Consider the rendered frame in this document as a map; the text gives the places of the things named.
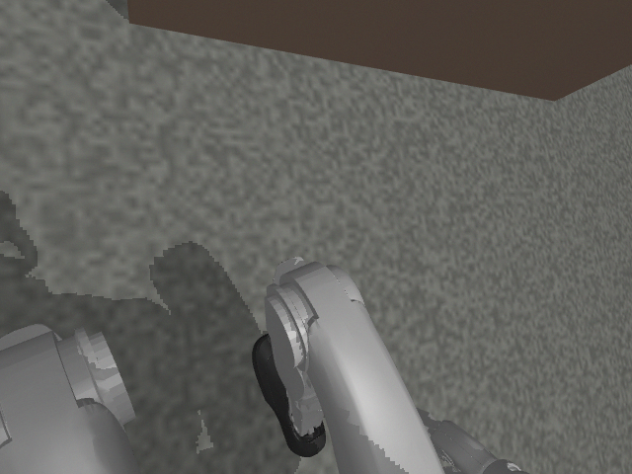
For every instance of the right robot foot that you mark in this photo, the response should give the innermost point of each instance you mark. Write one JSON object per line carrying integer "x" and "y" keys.
{"x": 275, "y": 395}

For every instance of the right robot hand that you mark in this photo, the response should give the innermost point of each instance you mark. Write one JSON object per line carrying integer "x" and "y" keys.
{"x": 457, "y": 447}

